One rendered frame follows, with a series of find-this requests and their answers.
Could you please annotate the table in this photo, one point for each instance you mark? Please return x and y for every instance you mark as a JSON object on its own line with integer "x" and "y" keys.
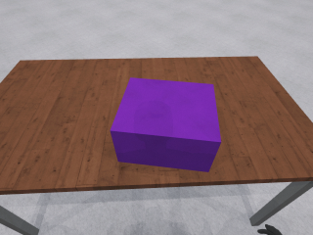
{"x": 56, "y": 118}

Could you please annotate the carton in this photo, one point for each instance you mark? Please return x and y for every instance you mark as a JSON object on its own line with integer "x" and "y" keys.
{"x": 167, "y": 123}

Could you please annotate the right robot hand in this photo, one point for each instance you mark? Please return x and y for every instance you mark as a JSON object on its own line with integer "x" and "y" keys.
{"x": 270, "y": 230}

